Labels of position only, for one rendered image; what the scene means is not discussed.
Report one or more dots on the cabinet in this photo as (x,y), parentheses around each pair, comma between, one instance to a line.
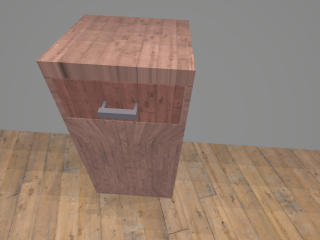
(125,157)

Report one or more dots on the handle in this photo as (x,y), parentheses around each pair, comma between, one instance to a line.
(117,113)

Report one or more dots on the drawer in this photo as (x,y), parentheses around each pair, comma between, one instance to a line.
(157,103)

